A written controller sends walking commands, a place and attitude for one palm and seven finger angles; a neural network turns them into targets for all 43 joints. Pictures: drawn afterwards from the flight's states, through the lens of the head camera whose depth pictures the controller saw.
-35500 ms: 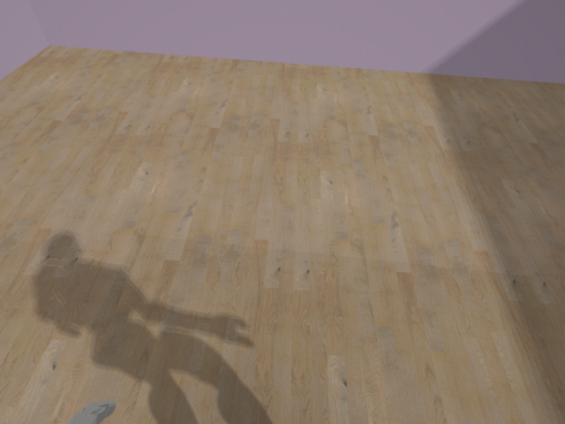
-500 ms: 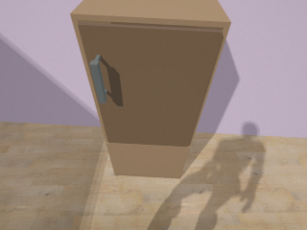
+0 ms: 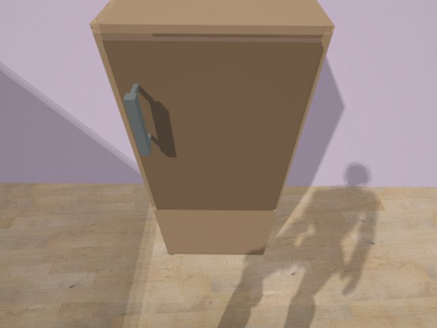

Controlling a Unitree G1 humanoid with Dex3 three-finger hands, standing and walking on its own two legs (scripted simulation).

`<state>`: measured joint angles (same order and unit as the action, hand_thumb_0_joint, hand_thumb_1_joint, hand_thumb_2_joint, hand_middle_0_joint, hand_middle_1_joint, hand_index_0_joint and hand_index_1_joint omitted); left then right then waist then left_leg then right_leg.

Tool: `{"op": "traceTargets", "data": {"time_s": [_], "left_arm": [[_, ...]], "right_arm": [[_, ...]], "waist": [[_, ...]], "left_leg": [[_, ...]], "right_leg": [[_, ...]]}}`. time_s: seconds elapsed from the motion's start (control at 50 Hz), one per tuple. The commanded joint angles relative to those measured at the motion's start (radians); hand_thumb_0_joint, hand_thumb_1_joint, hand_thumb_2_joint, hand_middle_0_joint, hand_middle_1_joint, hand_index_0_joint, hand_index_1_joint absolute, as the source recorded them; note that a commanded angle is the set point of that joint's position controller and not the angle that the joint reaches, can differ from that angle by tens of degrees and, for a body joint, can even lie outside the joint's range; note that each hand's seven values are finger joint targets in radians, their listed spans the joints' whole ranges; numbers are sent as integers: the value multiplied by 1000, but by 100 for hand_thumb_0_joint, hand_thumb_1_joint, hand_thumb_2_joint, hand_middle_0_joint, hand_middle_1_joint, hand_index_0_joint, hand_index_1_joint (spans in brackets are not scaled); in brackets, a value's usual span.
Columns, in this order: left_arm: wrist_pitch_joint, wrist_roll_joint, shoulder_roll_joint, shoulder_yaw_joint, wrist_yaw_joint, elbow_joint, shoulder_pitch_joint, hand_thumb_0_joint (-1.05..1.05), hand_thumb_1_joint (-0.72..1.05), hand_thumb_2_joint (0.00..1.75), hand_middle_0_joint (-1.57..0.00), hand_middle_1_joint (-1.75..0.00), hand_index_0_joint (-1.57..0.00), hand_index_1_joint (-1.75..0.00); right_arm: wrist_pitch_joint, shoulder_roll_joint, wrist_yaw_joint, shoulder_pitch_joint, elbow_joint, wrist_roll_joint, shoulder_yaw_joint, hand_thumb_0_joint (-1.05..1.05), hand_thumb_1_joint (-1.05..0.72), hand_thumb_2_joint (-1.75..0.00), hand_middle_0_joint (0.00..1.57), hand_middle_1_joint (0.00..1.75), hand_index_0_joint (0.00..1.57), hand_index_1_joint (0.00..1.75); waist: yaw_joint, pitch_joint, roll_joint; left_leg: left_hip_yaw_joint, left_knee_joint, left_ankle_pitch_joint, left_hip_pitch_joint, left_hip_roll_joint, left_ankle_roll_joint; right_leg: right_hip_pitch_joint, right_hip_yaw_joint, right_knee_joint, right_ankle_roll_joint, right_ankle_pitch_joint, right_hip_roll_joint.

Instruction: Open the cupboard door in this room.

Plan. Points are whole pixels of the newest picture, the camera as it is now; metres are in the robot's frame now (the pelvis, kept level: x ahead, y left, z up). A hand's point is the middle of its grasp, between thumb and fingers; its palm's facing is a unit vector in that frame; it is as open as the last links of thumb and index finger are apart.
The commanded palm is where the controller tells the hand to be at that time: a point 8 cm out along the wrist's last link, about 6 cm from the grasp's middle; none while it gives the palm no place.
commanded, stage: look again from close up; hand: left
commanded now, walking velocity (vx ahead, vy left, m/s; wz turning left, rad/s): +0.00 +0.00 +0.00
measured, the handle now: (140, 121) +0.52 +0.20 +0.09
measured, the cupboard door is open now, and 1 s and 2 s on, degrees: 0 0 0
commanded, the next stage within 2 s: raise the hand with hooked fingers in 0.04 s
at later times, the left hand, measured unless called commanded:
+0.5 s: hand (130, 311) +0.16 +0.16 -0.02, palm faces +0.02 -1.00 -0.03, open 8.2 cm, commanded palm +0.12 +0.24 -0.02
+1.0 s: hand (92, 272) +0.20 +0.22 +0.04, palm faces +0.10 -0.99 -0.05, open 11.2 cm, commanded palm +0.17 +0.27 +0.03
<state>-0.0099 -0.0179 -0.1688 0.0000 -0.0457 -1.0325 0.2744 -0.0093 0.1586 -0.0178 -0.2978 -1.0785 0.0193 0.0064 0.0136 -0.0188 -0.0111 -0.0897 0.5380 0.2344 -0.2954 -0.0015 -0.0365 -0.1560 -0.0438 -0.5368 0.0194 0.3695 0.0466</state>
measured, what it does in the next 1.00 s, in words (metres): stands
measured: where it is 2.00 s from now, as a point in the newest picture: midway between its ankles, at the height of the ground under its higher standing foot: outside the picture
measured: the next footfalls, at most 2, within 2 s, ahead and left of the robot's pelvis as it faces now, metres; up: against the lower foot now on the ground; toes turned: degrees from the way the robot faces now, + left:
none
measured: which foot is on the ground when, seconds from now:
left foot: down 0.00-1.00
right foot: down 0.00-1.00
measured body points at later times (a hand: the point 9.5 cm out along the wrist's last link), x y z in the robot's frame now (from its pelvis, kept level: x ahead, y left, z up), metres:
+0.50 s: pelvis -0.04 -0.03 -0.05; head -0.02 -0.02 +0.40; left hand +0.15 +0.21 -0.01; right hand +0.18 -0.27 -0.09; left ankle +0.03 +0.10 -0.73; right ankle -0.05 -0.13 -0.73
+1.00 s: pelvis -0.03 -0.03 -0.04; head +0.00 -0.03 +0.41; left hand +0.19 +0.27 +0.04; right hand +0.10 -0.28 -0.13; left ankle +0.03 +0.10 -0.73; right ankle -0.05 -0.13 -0.73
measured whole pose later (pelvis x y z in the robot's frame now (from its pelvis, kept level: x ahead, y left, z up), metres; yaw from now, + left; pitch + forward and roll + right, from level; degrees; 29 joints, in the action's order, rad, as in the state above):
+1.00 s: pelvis -0.03 -0.03 -0.04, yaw +1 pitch +8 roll -1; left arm -0.28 0.39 -0.32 -0.37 0.37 -0.11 0.29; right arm -0.22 0.24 -0.09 -0.33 -0.62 -0.04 0.00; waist 0.02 0.10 -0.03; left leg -0.04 0.87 0.33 -0.68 -0.06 0.01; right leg -0.53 -0.07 -0.88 -0.02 0.49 -0.01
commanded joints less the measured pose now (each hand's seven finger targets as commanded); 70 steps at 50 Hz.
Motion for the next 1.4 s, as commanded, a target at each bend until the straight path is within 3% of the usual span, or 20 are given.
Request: {"op": "traceTargets", "data": {"time_s": [0.0, 0.1, 0.12, 0.14, 0.16, 0.18, 0.2, 0.22, 0.28, 0.34, 0.44, 0.5, 0.6, 0.7, 0.8, 0.88, 0.98, 1.06, 1.18, 1.38], "left_arm": [[-15, 1, -118, -23, -2, 21, 69, 0, 90, 90, -20, -30, -20, -30], [-15, -1, -140, -24, 1, 15, 55, 0, 90, 90, -20, -30, -20, -30], [-22, -9, -103, -13, -33, -4, 125, 0, 90, 90, -20, -30, -20, -30], [-233, 165, -406, -227, -39, 1572, -610, 0, 88, 89, -20, -32, -20, -32], [-191, 100, -291, -164, -62, 1338, -87, 0, 85, 88, -20, -33, -20, -33], [-140, 118, -236, -140, -110, 1266, -48, 0, 83, 87, -21, -34, -21, -34], [-41, 140, 58, 43, -95, 1022, 257, 0, 81, 86, -21, -36, -21, -36], [-72, 176, -8, -18, -82, 1197, 53, 0, 78, 85, -21, -37, -21, -37], [-219, 178, -55, -134, -3, 962, 231, 0, 71, 82, -21, -42, -21, -42], [-430, 218, -12, -166, 179, 839, 389, 0, 64, 79, -22, -47, -22, -47], [-535, 298, -196, -312, 426, 915, 242, 0, 53, 74, -23, -54, -23, -54], [-526, 359, -293, -385, 409, 1179, -4, 0, 46, 71, -23, -58, -23, -58], [-640, 353, -244, -282, 346, 1399, -155, 0, 34, 66, -24, -66, -24, -66], [-501, 358, -294, -261, 467, 1093, -142, 0, 22, 61, -25, -74, -25, -74], [-239, 423, -402, -452, 518, 952, -48, 0, 11, 56, -26, -81, -26, -81], [-290, 463, -399, -558, 430, 1101, -15, 0, 1, 52, -26, -87, -26, -87], [-392, 405, -286, -407, 403, 1107, -68, 0, -10, 47, -27, -94, -27, -94], [-364, 390, -328, -375, 459, 1062, -155, 0, -20, 43, -28, -100, -28, -100], [-346, 402, -451, -487, 431, 1216, -281, 0, -34, 37, -29, -110, -29, -110], [-139, 380, -381, -391, 472, 973, -394, 0, -50, 30, -30, -120, -30, -120]], "right_arm": [[-27, 116, -4, -18, 45, -5, -24, 0, -90, -90, 20, 30, 20, 30], [-27, 137, -6, 18, 43, -7, -27, 0, -90, -90, 20, 30, 20, 30], [-23, 140, -2, 76, 111, -15, -26, 0, -90, -90, 20, 30, 20, 30], [-170, 295, -31, 36, 431, -56, -75, 0, -90, -90, 20, 30, 20, 30], [-275, 189, -64, 93, 382, -47, -22, 0, -90, -90, 20, 30, 20, 30], [-295, 187, -76, 100, 316, -51, -34, 0, -90, -90, 20, 30, 20, 30], [-290, 135, -59, 74, 317, -73, -29, 0, -90, -90, 20, 30, 20, 30], [-289, 184, -49, 90, 393, -68, -50, 0, -90, -90, 20, 30, 20, 30], [-278, 199, -49, 128, 453, -46, -77, 0, -90, -90, 20, 30, 20, 30], [-251, 201, -12, 177, 508, -21, -101, 0, -90, -90, 20, 30, 20, 30], [-245, 222, 1, 219, 661, -54, -109, 0, -90, -90, 20, 30, 20, 30], [-242, 211, -33, 202, 714, -59, -97, 0, -90, -90, 20, 30, 20, 30], [-280, 186, -77, 118, 632, -44, -66, 0, -90, -90, 20, 30, 20, 30], [-301, 230, -102, 121, 582, -67, -43, 0, -90, -90, 20, 30, 20, 30], [-267, 229, -106, 142, 642, -74, -35, 0, -90, -90, 20, 30, 20, 30], [-271, 198, -84, 125, 657, -60, -47, 0, -90, -90, 20, 30, 20, 30], [-284, 219, -61, 73, 623, -59, -64, 0, -90, -90, 20, 30, 20, 30], [-292, 251, -76, 59, 616, -73, -61, 0, -90, -90, 20, 30, 20, 30], [-304, 244, -91, 79, 630, -68, -43, 0, -90, -90, 20, 30, 20, 30], [-262, 251, -97, 100, 650, -90, -16, 0, -90, -90, 20, 30, 20, 30]], "waist": [[-16, -7, 14], [-16, -1, -8], [-37, -70, 65], [85, 457, -128], [-29, 453, -352], [-15, 401, -310], [20, 215, -209], [26, 100, -142], [6, -54, 112], [-55, 44, 310], [-80, 241, 26], [-51, 311, -103], [39, 309, -147], [65, 134, -40], [-51, 248, 67], [-97, 356, 28], [-17, 249, 34], [7, 225, -28], [-42, 360, -151], [-22, 162, -105]], "left_leg": [[116, -107, -217, 79, -107, -19], [113, -107, -234, 99, -111, -17], [110, 76, -292, 42, -125, 7], [104, -42, -391, 340, -22, 5], [139, -97, -516, 516, -86, 14], [136, -100, -459, 376, -70, 60], [144, -122, -368, 312, -78, 37], [155, -109, -235, 191, -70, 35], [117, 17, -13, -59, -15, 32], [94, 181, -73, -235, -14, 48], [40, 319, 13, -305, 21, 33], [52, 353, 160, -312, 11, 21], [102, 424, 99, -260, -28, -2], [122, 418, 139, -368, -28, -6], [123, 348, 49, -351, -5, 1], [119, 289, -111, -222, -11, 8], [98, 264, -113, -154, -10, 0], [107, 216, -2, -133, -13, -3], [137, 150, -75, 23, -22, 6], [167, 30, 95, 1, -28, 19]], "right_leg": [[-60, 53, 101, -50, -198, 51], [-52, 61, 117, -50, -221, 55], [-106, 136, 179, -36, -451, 89], [-87, -9, 45, -62, -494, -2], [-150, -31, -71, -63, -281, -35], [-144, -49, -98, -53, -129, -31], [-239, -53, -89, -39, -81, -38], [-250, -57, -51, -35, -78, -30], [-343, -80, 13, -37, -51, -49], [-461, -92, -184, -36, -126, -69], [-457, 14, -263, -43, -75, -35], [-508, 103, -204, -31, 223, -32], [-580, 120, -220, -39, 143, -55], [-582, 159, -148, -11, 174, -42], [-357, 193, -102, 32, 14, 13], [-279, 105, -174, 33, -298, -17], [-411, 25, -192, 14, -286, -64], [-460, 11, -142, -10, -74, -68], [-367, -22, -146, -42, -112, -83], [-364, -42, -57, -40, -47, -91]]}}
